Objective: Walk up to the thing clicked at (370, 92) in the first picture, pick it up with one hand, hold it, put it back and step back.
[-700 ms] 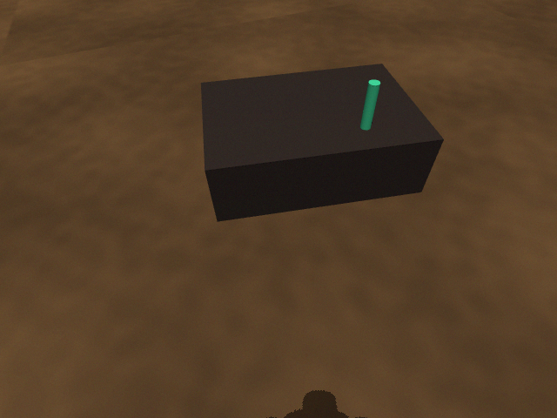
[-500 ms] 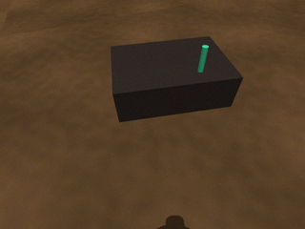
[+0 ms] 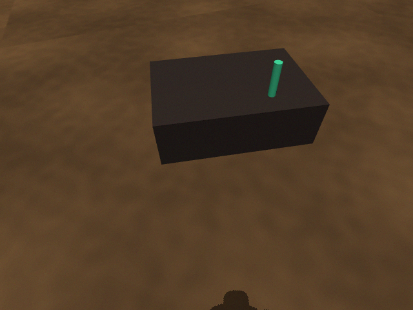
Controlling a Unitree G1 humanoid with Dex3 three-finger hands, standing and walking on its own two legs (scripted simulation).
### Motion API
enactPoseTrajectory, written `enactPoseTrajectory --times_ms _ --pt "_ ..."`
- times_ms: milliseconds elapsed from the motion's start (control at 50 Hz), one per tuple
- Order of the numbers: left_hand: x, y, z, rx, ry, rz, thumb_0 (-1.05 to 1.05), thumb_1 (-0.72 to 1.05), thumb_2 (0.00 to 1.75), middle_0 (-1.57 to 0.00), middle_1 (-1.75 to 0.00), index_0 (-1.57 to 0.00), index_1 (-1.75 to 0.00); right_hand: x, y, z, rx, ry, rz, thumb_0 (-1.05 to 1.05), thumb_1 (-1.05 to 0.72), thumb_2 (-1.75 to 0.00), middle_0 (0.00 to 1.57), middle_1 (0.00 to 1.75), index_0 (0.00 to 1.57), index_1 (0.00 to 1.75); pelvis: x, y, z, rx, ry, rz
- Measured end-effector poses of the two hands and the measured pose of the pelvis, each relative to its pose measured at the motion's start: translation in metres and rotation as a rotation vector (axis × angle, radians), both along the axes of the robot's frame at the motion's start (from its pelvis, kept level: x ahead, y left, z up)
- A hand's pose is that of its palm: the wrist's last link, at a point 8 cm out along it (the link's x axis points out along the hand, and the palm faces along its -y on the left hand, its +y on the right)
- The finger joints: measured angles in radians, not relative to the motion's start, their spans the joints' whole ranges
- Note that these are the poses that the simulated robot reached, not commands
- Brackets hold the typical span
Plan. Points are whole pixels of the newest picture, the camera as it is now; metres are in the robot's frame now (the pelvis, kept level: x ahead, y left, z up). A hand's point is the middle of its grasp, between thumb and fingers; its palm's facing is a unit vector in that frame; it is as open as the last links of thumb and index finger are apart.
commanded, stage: stand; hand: right
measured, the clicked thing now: (274, 79) +1.37 -0.37 -0.34
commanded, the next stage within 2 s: walk up in 0.42 s
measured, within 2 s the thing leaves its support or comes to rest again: neither
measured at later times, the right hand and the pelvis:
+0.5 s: hand out of the picture +0.09 -0.26 -0.15, palm faces -0.02 +0.94 -0.34, open 7.4 cm; pelvis +0.02 +0.00 +0.00, yaw +0 degrees
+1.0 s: hand (377, 260) +0.26 -0.37 -0.14, palm faces -0.14 +0.91 -0.40, open 7.4 cm; pelvis +0.17 -0.09 -0.01, yaw +5 degrees
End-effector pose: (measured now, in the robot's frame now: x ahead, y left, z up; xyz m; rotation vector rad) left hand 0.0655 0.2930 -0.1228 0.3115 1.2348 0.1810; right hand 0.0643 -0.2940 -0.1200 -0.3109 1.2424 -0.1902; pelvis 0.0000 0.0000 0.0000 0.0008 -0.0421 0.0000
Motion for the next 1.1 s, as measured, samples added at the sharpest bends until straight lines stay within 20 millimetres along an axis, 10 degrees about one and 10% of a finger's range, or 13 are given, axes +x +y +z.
enactPoseTrajectory --times_ms 460,700,820,980,1100 --pt "0.017 0.003 0.002 -0.008 -0.024 0.000 0.01 0.91 0.90 -0.20 -0.30 -0.20 -0.30 0.017 -0.001 0.001 0.002 -0.034 0.012 0.01 -0.91 -0.90 0.21 0.30 0.20 0.29 0.011 0.000 -0.001 0.001 0.010 0.006" --pt "0.083 -0.007 0.019 0.050 -0.101 -0.028 0.01 0.91 0.90 -0.20 -0.30 -0.20 -0.30 0.004 -0.093 0.007 -0.087 0.031 -0.025 0.01 -0.90 -0.90 0.21 0.30 0.20 0.30 0.061 -0.053 -0.013 0.025 0.007 0.013" --pt "0.101 -0.041 0.012 0.077 -0.163 0.024 0.01 0.91 0.90 -0.20 -0.30 -0.20 -0.30 0.063 -0.135 -0.011 -0.111 0.044 0.017 0.01 -0.91 -0.90 0.21 0.30 0.20 0.29 0.101 -0.086 -0.029 -0.013 -0.018 0.051" --pt "0.098 -0.072 0.002 -0.006 -0.060 0.102 0.01 0.91 0.90 -0.20 -0.30 -0.20 -0.30 0.184 -0.123 0.016 -0.064 -0.096 0.145 0.01 -0.91 -0.90 0.21 0.30 0.20 0.29 0.158 -0.095 -0.014 -0.029 -0.011 0.076" --pt "0.132 -0.065 -0.028 -0.037 -0.018 0.112 0.01 0.90 0.90 -0.20 -0.30 -0.20 -0.30 0.260 -0.111 0.023 -0.110 -0.180 0.204 0.01 -0.91 -0.90 0.21 0.30 0.20 0.30 0.212 -0.087 -0.030 -0.018 -0.008 0.091"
